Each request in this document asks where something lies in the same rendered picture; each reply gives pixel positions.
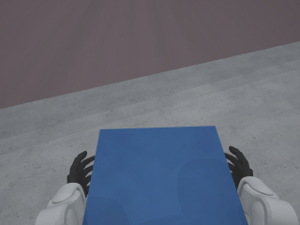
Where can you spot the robot right forearm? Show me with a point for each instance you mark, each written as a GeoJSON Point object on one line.
{"type": "Point", "coordinates": [263, 205]}

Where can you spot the left robot hand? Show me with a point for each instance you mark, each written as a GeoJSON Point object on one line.
{"type": "Point", "coordinates": [77, 171]}

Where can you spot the right robot hand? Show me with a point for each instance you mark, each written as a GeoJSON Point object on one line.
{"type": "Point", "coordinates": [239, 167]}

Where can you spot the carton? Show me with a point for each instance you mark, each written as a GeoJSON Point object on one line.
{"type": "Point", "coordinates": [162, 176]}

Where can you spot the robot left forearm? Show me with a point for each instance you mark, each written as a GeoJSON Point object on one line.
{"type": "Point", "coordinates": [67, 207]}

